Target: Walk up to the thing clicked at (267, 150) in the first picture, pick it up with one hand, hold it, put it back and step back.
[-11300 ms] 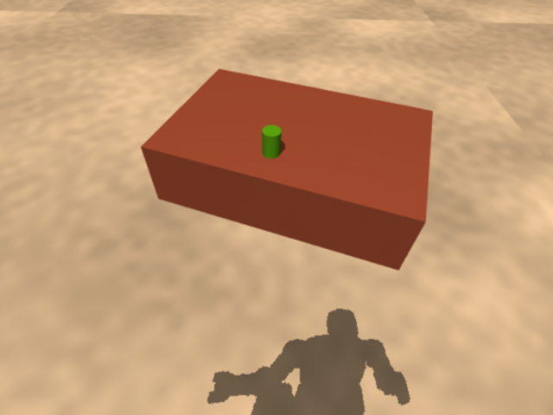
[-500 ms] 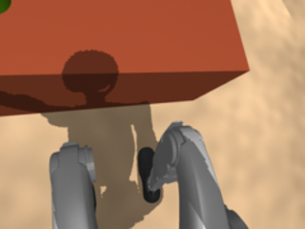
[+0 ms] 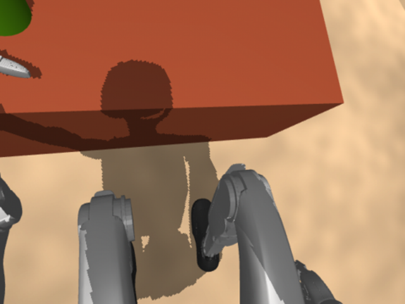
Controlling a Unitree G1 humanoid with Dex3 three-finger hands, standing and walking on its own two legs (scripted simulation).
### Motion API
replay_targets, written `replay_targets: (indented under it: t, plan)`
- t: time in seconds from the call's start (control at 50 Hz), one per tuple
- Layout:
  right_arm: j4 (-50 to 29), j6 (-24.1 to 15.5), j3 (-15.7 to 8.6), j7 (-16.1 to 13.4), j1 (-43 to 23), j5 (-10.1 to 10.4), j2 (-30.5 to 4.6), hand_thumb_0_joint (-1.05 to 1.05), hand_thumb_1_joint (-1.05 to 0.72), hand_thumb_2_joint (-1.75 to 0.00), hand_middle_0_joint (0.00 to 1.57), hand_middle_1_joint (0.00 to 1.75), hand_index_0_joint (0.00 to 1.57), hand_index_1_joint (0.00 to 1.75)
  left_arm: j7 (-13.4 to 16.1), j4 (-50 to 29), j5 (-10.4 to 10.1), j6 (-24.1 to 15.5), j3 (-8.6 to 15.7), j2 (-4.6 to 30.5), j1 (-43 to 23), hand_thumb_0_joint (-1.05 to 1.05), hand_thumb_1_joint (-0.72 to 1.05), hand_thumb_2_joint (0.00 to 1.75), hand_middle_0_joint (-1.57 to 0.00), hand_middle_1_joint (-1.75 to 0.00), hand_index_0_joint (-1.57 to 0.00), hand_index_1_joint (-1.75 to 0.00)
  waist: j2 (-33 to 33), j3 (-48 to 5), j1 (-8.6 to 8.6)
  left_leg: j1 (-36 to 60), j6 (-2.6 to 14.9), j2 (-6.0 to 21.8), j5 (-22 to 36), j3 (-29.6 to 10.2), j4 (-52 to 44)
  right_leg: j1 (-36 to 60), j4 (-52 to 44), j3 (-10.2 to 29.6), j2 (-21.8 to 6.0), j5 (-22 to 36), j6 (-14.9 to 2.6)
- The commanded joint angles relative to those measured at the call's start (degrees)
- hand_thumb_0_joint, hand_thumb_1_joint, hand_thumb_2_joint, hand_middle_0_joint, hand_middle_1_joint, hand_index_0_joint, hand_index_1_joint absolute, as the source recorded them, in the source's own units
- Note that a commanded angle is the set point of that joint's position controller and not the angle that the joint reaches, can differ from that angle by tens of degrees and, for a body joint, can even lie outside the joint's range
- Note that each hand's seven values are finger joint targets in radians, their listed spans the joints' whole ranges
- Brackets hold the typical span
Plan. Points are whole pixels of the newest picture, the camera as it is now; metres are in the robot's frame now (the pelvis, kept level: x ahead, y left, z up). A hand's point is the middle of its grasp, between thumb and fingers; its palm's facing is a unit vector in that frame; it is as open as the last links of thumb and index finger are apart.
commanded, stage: close in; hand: left
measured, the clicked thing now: out of the picture +0.61 +0.26 +0.00
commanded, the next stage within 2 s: close in 0.78 s
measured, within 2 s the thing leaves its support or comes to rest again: leaves its support in 1.62 s
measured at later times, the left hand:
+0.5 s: hand out of the picture +0.58 +0.26 +0.00, palm faces +0.22 -0.98 +0.00, open 17.6 cm
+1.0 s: hand out of the picture +0.58 +0.26 -0.01, palm faces +0.24 -0.97 +0.00, open 16.5 cm
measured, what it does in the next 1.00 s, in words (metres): stands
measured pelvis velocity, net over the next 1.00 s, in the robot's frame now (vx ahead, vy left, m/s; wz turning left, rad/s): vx -0.01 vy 0.00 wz -0.03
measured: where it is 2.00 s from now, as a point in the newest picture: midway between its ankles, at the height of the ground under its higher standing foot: (167, 267)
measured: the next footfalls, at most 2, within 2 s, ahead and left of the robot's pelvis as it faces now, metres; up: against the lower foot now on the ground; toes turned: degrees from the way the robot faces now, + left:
none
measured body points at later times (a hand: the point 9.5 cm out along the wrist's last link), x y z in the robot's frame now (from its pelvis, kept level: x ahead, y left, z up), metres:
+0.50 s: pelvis -0.01 +0.00 +0.00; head +0.25 +0.07 +0.37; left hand +0.56 +0.31 +0.00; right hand +0.02 -0.28 -0.09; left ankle +0.07 +0.10 -0.35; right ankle +0.14 -0.13 -0.35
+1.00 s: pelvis -0.01 +0.00 -0.01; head +0.25 +0.06 +0.35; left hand +0.56 +0.31 +0.00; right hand +0.02 -0.28 -0.10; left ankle +0.07 +0.10 -0.35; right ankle +0.14 -0.13 -0.35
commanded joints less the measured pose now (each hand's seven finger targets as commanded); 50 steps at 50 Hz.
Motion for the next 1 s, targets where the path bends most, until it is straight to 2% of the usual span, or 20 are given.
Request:
replay_targets:
  t: [0.0, 0.04, 0.08, 0.14, 0.22, 0.26, 0.3, 0.32, 0.36, 0.5, 0.54, 0.64, 0.7, 0.72, 0.76, 0.84, 0.86, 0.88, 0.94, 0.98]
  plan:
    - [0.2, 0.4, -4.8, -1.0, 14.8, 0.0, -13.9, 0.0, -0.93, -0.91, 0.2, 0.3, 0.2, 0.3, 0.1, -12.4, -0.4, -4.4, 2.2, 15.7, -22.2, 0.0, -0.61, 0.06, -0.08, -0.09, -0.08, -0.09, 16.4, -44.0, -1.74, 22.9, -0.98, 0.7, 14.5, 0.7, -18.7, 30.3, -7.5, 0.2, 3.1, 8.1, -2.3]
    - [0.3, 0.4, -4.7, -1.1, 14.4, 0.2, -13.6, 0.0, -0.93, -0.9, 0.2, 0.3, 0.2, 0.3, 0.0, -11.5, -0.5, -4.6, 3.2, 16.8, -21.0, 0.0, -0.61, 0.06, -0.07, -0.09, -0.07, -0.09, 15.5, -42.5, -1.15, 21.2, -0.68, 0.8, 12.3, 1.1, -18.8, 29.8, -7.8, 0.3, 3.3, 6.1, -2.21]
    - [0.1, 0.3, -4.5, -1.1, 14.6, 0.1, -13.4, 0.0, -0.92, -0.9, 0.2, 0.3, 0.2, 0.3, -0.5, -10.2, -0.4, -4.6, 2.3, 15.1, -20.8, 0.0, -0.61, 0.06, -0.07, -0.09, -0.07, -0.09, 14.9, -42.5, -1.95, 20.9, -0.62, 0.9, 12.8, 1.2, -18.5, 30.5, -8.2, 0.3, 3.5, 6.9, -2.14]
    - [0.4, 0.3, -4.5, -1.2, 15.1, 0.3, -13.6, 0.0, -0.93, -0.9, 0.2, 0.3, 0.2, 0.3, -0.8, -9.3, -0.3, -4.7, 2.9, 16.7, -21.6, 0.0, -0.61, 0.05, -0.08, -0.08, -0.08, -0.08, 15.4, -41.6, -2.2, 20.3, -0.57, 1.0, 11.7, 0.9, -18.9, 29.3, -8.1, 0.2, 3.5, 5.7, -2.23]
    - [0.8, 0.2, -4.5, -1.1, 15.9, 0.1, -14.1, 0.0, -0.92, -0.9, 0.2, 0.3, 0.2, 0.3, -1.4, -8.6, -0.1, -5.1, 2.1, 16.2, -22.9, 0.0, -0.61, 0.05, -0.07, -0.07, -0.07, -0.07, 17.0, -40.8, -2.97, 22.5, -0.94, 1.5, 11.1, 0.2, -19.3, 27.0, -8.1, -0.2, 3.6, 5.1, -2.28]
    - [0.9, 0.1, -4.3, -1.2, 15.5, 0.1, -14.2, 0.0, -0.92, -0.9, 0.2, 0.3, 0.2, 0.3, -1.4, -8.6, 0.1, -5.3, 2.7, 17.9, -23.7, 0.0, -0.61, 0.06, -0.08, -0.08, -0.08, -0.08, 18.2, -40.1, -2.29, 23.3, -1.06, 1.6, 10.0, -0.1, -19.9, 25.6, -8.0, -0.2, 3.5, 4.1, -2.35]
    - [1.1, 0.1, -4.2, -1.2, 15.8, 0.1, -14.3, 0.0, -0.93, -0.9, 0.2, 0.3, 0.2, 0.3, -1.6, -7.3, 0.0, -5.2, 1.8, 16.2, -24.3, 0.0, -0.61, 0.05, -0.08, -0.07, -0.08, -0.07, 18.2, -38.8, -3.19, 22.9, -1.11, 1.7, 9.7, -0.6, -20.0, 24.7, -8.0, -0.5, 3.5, 4.2, -2.33]
    - [0.9, 0.2, -4.2, -1.1, 15.6, 0.1, -14.5, 0.0, -0.92, -0.9, 0.2, 0.3, 0.2, 0.3, -1.4, -6.6, 0.1, -5.3, 2.1, 17.3, -24.2, 0.0, -0.61, 0.07, -0.08, -0.08, -0.08, -0.08, 17.8, -38.7, -3.33, 22.1, -1.0, 1.7, 8.3, -0.7, -20.0, 24.6, -7.8, -0.6, 3.6, 2.7, -2.28]
    - [1.0, 0.1, -4.0, -1.2, 16.0, -0.1, -14.4, 0.0, -0.92, -0.9, 0.2, 0.3, 0.2, 0.3, -1.3, -8.1, 0.4, -5.5, 2.1, 18.0, -25.3, 0.0, -0.61, 0.06, -0.08, -0.07, -0.08, -0.08, 18.1, -40.5, -3.19, 22.8, -0.92, 1.6, 9.7, -0.1, -19.6, 26.4, -8.3, -0.3, 3.7, 4.3, -2.23]
    - [1.4, 0.4, -3.3, -1.0, 16.1, -0.4, -14.8, 0.0, -0.92, -0.9, 0.2, 0.3, 0.2, 0.3, -0.8, -5.4, 0.9, -5.3, 3.1, 19.5, -25.1, 0.0, -0.61, 0.11, -0.1, -0.11, -0.1, -0.11, 18.8, -38.8, -3.63, 22.3, -1.24, 1.7, 10.7, -0.9, -19.6, 25.3, -7.2, -0.8, 3.7, 4.9, -2.35]
    - [1.3, 0.5, -3.5, -0.9, 16.2, -0.6, -14.8, 0.0, -0.92, -0.9, 0.2, 0.3, 0.2, 0.3, -0.9, -5.8, 1.0, -5.4, 2.0, 17.9, -26.1, 0.0, -0.61, 0.12, -0.12, -0.12, -0.12, -0.13, 19.4, -39.5, -4.07, 23.3, -1.3, 1.8, 10.9, -1.1, -19.4, 24.6, -7.1, -0.9, 3.7, 5.1, -2.43]
    - [1.4, 0.7, -3.2, -0.8, 16.6, -0.9, -15.0, 0.0, -0.92, -0.9, 0.2, 0.3, 0.2, 0.3, -0.9, -6.4, 1.1, -5.6, 2.9, 19.8, -25.3, 0.0, -0.61, 0.15, -0.14, -0.15, -0.14, -0.15, 19.3, -41.0, -4.18, 22.5, -1.08, 1.7, 13.6, 0.1, -17.7, 27.6, -7.3, -0.7, 4.0, 7.5, -2.2]
    - [1.5, 0.8, -3.1, -0.6, 16.6, -0.8, -15.2, 0.0, -0.92, -0.9, 0.2, 0.3, 0.2, 0.3, -1.2, -3.5, 1.2, -4.8, 1.9, 17.4, -24.1, 0.0, -0.61, 0.17, -0.16, -0.17, -0.16, -0.18, 19.2, -38.4, -4.98, 23.0, -1.45, 1.9, 13.6, -1.2, -18.4, 25.0, -6.7, -1.4, 3.7, 7.2, -2.37]
    - [1.5, 0.9, -3.0, -0.7, 16.5, -0.7, -15.5, 0.0, -0.92, -0.9, 0.2, 0.3, 0.2, 0.3, -1.0, -4.9, 1.1, -5.0, 3.0, 19.4, -24.8, 0.0, -0.61, 0.17, -0.16, -0.17, -0.16, -0.18, 19.6, -38.7, -4.3, 23.2, -1.51, 2.0, 13.5, -1.3, -18.6, 24.8, -6.5, -1.3, 3.6, 6.9, -2.4]
    - [1.2, 1.1, -2.9, -0.6, 16.6, -1.0, -15.3, 0.0, -0.91, -0.9, 0.2, 0.3, 0.2, 0.3, -1.0, -4.9, 0.9, -5.0, 3.2, 19.0, -24.1, 0.0, -0.61, 0.18, -0.16, -0.17, -0.16, -0.18, 19.1, -40.3, -4.31, 23.0, -1.46, 1.9, 14.4, -0.9, -17.8, 26.6, -6.4, -1.2, 3.8, 7.8, -2.32]
    - [1.1, 1.4, -2.9, -0.6, 16.0, -0.8, -15.3, 0.0, -0.92, -0.9, 0.2, 0.3, 0.2, 0.3, -0.7, -4.2, 1.5, -4.9, 3.9, 21.2, -24.5, 0.0, -0.61, 0.22, -0.19, -0.21, -0.19, -0.22, 18.4, -37.5, -4.05, 19.0, -0.9, 1.7, 9.1, -0.4, -18.4, 25.9, -7.0, -1.0, 3.8, 3.4, -2.13]
    - [1.0, 1.4, -2.9, -0.6, 15.6, -0.9, -15.2, 0.0, -0.92, -0.9, 0.2, 0.3, 0.2, 0.3, -0.7, -2.5, 1.3, -4.8, 3.6, 19.7, -23.4, 0.0, -0.61, 0.22, -0.19, -0.21, -0.19, -0.22, 17.0, -36.6, -4.39, 17.6, -0.68, 1.7, 8.4, -0.2, -17.9, 26.5, -7.3, -1.0, 3.9, 3.1, -1.96]
    - [0.8, 1.5, -3.0, -0.6, 16.1, -0.8, -15.6, 0.0, -0.91, -0.9, 0.2, 0.3, 0.2, 0.3, -0.6, -3.7, 1.1, -5.0, 4.6, 20.9, -23.6, 0.0, -0.61, 0.2, -0.27, -0.21, -0.26, -0.23, 16.4, -37.4, -4.44, 17.7, -0.62, 1.7, 8.2, -0.5, -17.9, 26.6, -7.3, -1.2, 3.9, 3.1, -1.91]
    - [1.0, 1.4, -2.9, -0.7, 16.1, -0.9, -15.6, 0.0, -0.9, -0.89, 0.2, 0.3, 0.2, 0.3, -1.0, -2.5, 0.8, -4.8, 3.8, 19.8, -23.4, 0.0, -0.42, 0.33, -0.51, -0.44, -0.5, -0.44, 16.6, -37.5, -5.19, 17.6, -0.57, 1.7, 9.5, 0.1, -16.9, 27.1, -7.2, -1.0, 4.0, 4.5, -1.84]
    - [1.0, 1.3, -2.7, -0.7, 16.1, -0.9, -15.5, 0.0, -0.9, -0.89, 0.2, 0.3, 0.2, 0.3, -1.0, -3.0, 0.7, -5.0, 4.1, 20.6, -24.3, 0.0, -0.33, 0.41, -0.64, -0.53, -0.64, -0.53, 16.4, -37.1, -5.2, 16.3, -0.48, 1.7, 8.9, 0.2, -16.8, 27.5, -7.2, -0.9, 4.0, 3.8, -1.82]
